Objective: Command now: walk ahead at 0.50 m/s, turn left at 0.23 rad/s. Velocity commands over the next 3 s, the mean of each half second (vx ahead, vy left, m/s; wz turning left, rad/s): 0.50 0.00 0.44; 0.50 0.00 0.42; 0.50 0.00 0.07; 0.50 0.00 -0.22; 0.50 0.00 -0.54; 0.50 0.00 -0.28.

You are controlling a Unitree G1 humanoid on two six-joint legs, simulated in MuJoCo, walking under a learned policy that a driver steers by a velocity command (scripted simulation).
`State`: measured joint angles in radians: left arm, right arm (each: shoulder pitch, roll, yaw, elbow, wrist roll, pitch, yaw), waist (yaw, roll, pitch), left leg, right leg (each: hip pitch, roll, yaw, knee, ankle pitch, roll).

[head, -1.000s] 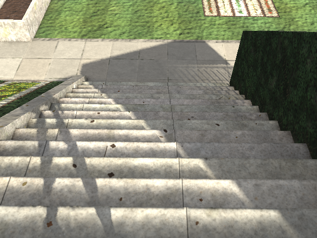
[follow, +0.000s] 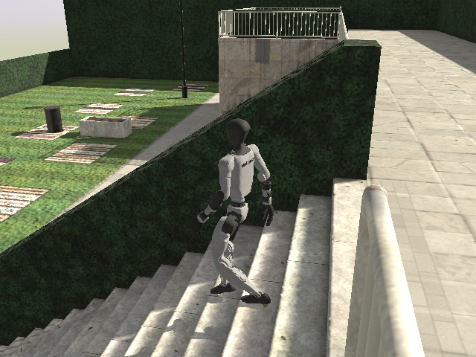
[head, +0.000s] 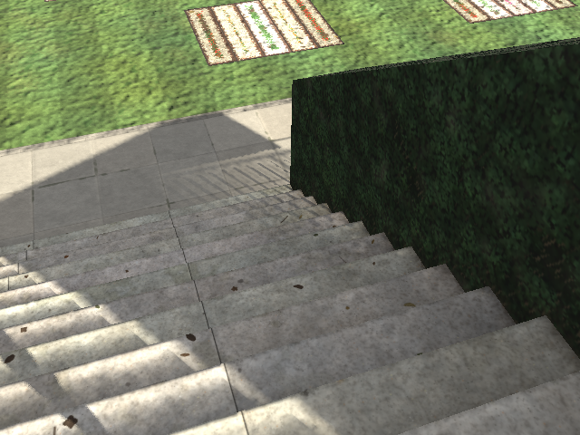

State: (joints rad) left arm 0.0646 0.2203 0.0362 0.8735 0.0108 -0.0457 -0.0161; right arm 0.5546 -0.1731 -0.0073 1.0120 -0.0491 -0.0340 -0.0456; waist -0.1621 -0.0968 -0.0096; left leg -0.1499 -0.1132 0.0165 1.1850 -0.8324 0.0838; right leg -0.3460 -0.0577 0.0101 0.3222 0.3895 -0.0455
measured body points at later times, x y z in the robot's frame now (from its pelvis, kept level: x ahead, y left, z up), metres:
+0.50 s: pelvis +0.25 +0.01 -0.17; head +0.25 +0.02 +0.28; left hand +0.11 +0.23 -0.32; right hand +0.44 -0.20 -0.29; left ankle +0.38 +0.13 -0.89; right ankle +0.11 -0.09 -0.79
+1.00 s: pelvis +0.50 +0.08 -0.33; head +0.47 +0.08 +0.12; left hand +0.49 +0.37 -0.46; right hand +0.56 -0.15 -0.48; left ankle +0.35 +0.11 -0.98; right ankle +0.69 +0.02 -1.03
